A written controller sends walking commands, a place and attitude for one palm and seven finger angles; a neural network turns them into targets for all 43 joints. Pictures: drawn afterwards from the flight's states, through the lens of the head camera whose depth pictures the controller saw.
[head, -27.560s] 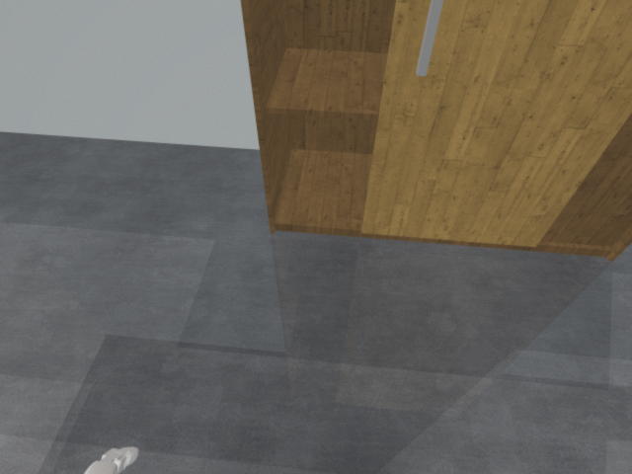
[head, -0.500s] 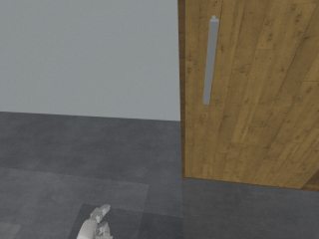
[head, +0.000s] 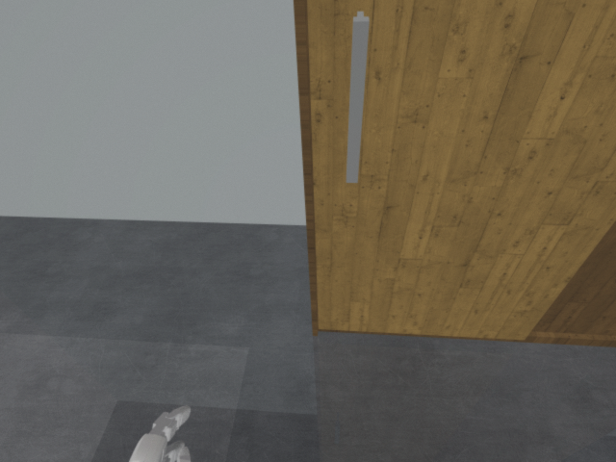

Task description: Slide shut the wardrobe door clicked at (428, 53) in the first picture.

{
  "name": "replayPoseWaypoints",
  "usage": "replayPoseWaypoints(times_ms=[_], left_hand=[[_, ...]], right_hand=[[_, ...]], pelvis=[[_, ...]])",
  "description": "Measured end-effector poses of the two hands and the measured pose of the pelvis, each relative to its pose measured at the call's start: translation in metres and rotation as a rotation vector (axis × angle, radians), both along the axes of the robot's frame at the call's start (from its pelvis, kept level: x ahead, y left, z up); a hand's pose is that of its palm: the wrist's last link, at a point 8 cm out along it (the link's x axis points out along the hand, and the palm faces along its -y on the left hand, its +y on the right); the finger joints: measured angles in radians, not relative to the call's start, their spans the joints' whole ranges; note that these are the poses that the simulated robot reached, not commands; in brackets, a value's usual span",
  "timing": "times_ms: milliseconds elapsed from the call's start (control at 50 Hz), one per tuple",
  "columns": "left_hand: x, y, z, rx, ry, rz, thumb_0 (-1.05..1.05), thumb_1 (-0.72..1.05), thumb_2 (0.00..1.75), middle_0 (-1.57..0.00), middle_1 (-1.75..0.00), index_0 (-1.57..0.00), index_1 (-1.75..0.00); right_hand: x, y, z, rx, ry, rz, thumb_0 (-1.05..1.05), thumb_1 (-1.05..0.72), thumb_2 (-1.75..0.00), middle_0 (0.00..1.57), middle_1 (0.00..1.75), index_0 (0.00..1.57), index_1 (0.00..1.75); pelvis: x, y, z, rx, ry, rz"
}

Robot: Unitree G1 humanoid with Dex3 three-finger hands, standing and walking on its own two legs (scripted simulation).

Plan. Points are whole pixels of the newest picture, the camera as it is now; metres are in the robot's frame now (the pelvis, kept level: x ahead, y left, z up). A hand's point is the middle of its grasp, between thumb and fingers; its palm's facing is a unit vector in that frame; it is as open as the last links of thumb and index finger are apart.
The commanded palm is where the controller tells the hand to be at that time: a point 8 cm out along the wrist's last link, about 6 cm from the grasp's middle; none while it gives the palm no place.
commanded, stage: let the arm hang, fingers relaxed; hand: right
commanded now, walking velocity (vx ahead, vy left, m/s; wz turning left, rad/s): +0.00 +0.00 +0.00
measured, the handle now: (355, 106) +0.68 -0.06 +0.15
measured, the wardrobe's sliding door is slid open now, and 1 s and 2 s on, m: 0.00 0.00 0.00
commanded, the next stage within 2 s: look to check the result in 1.14 s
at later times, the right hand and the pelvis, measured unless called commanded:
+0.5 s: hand out of the picture +0.02 -0.21 -0.17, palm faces +0.06 +0.98 -0.20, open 7.0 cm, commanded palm none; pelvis +0.01 -0.02 +0.00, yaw -4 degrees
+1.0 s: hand out of the picture +0.03 -0.18 -0.17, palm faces +0.06 +0.98 -0.17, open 7.3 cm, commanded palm none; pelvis +0.03 -0.01 +0.01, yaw -3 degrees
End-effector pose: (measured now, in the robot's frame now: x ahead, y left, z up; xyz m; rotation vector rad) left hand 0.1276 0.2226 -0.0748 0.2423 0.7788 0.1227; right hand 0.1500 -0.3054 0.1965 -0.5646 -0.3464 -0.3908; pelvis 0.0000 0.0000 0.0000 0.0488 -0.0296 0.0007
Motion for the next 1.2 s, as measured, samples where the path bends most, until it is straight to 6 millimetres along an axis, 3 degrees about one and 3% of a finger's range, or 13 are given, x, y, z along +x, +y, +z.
replayPoseWaypoints(times_ms=[40,80,140,180,240,300,320,380,480,580,760,940,1200], left_hand=[[0.004,-0.001,-0.003,0.012,0.016,0.003,0.01,0.90,0.90,-0.21,-0.30,-0.20,-0.30],[0.009,0.000,-0.012,0.009,0.020,-0.021,0.01,0.90,0.90,-0.21,-0.30,-0.20,-0.30],[0.007,0.001,-0.026,0.013,0.097,-0.032,0.01,0.91,0.90,-0.21,-0.30,-0.20,-0.30],[-0.001,0.001,-0.028,0.017,0.139,-0.035,0.01,0.91,0.90,-0.20,-0.30,-0.20,-0.30],[-0.019,0.003,-0.029,0.016,0.206,-0.019,0.01,0.91,0.90,-0.20,-0.30,-0.20,-0.30],[-0.039,0.010,-0.037,0.009,0.282,0.023,0.01,0.91,0.90,-0.20,-0.30,-0.20,-0.30],[-0.047,0.012,-0.041,0.009,0.319,0.037,0.01,0.91,0.90,-0.20,-0.30,-0.20,-0.30],[-0.074,0.012,-0.047,0.015,0.451,0.063,0.01,0.91,0.90,-0.20,-0.30,-0.20,-0.30],[-0.115,0.000,-0.049,-0.004,0.604,0.105,0.01,0.91,0.90,-0.20,-0.30,-0.20,-0.30],[-0.133,-0.018,-0.050,-0.047,0.688,0.107,0.01,0.91,0.90,-0.20,-0.30,-0.20,-0.30],[-0.107,-0.035,-0.059,-0.101,0.653,0.085,0.01,0.91,0.90,-0.20,-0.30,-0.20,-0.30],[-0.082,-0.018,-0.057,-0.072,0.599,0.092,0.01,0.93,0.90,-0.20,-0.30,-0.20,-0.30],[-0.077,-0.010,-0.055,-0.064,0.609,0.094,0.01,0.92,0.90,-0.20,-0.30,-0.20,-0.30]], right_hand=[[0.002,-0.009,-0.007,0.044,-0.003,-0.029,0.01,-0.88,-0.90,0.21,0.30,0.21,0.31],[0.015,-0.020,-0.040,0.095,0.089,-0.047,0.00,-0.89,-0.90,0.21,0.30,0.20,0.31],[0.036,-0.025,-0.134,0.301,0.465,-0.108,0.00,-0.90,-0.90,0.20,0.30,0.19,0.30],[0.031,-0.009,-0.200,0.428,0.737,-0.121,0.00,-0.90,-0.90,0.20,0.30,0.19,0.30],[-0.003,0.037,-0.277,0.552,1.098,-0.080,0.00,-0.91,-0.90,0.19,0.30,0.19,0.30],[-0.056,0.084,-0.329,0.629,1.355,-0.026,0.01,-0.91,-0.90,0.20,0.30,0.19,0.30],[-0.071,0.089,-0.338,0.680,1.383,-0.063,-0.01,-0.93,-0.90,0.20,0.30,0.19,0.30],[-0.096,0.075,-0.344,0.700,1.437,-0.156,-0.06,-1.02,-0.90,0.21,0.30,0.20,0.30],[-0.128,0.051,-0.342,0.675,1.576,-0.245,-0.05,-0.99,-0.90,0.21,0.30,0.20,0.30],[-0.146,0.035,-0.331,0.656,1.634,-0.320,-0.02,-0.95,-0.90,0.20,0.30,0.20,0.30],[-0.146,0.044,-0.325,0.656,1.661,-0.339,0.00,-0.91,-0.90,0.20,0.30,0.19,0.30],[-0.127,0.075,-0.331,0.694,1.649,-0.269,0.00,-0.91,-0.90,0.20,0.30,0.19,0.30],[-0.118,0.080,-0.331,0.697,1.642,-0.270,0.00,-0.91,-0.90,0.20,0.30,0.20,0.30]], pelvis=[[0.004,-0.006,-0.001,0.002,-0.002,-0.003],[0.006,-0.013,-0.007,0.006,0.016,-0.023],[0.003,-0.020,-0.009,-0.007,0.032,-0.057],[0.001,-0.018,-0.006,-0.020,0.035,-0.071],[-0.002,-0.014,-0.002,-0.029,0.029,-0.060],[-0.002,-0.008,-0.007,-0.055,0.030,-0.039],[-0.002,-0.007,-0.007,-0.049,0.029,-0.044],[0.000,-0.007,-0.004,-0.019,0.029,-0.071],[0.008,-0.014,0.003,-0.015,0.032,-0.068],[0.016,-0.018,0.010,-0.028,0.033,-0.067],[0.024,-0.020,0.014,-0.041,0.022,-0.063],[0.031,-0.015,0.014,-0.045,0.015,-0.054],[0.038,-0.007,0.015,-0.042,0.012,-0.053]])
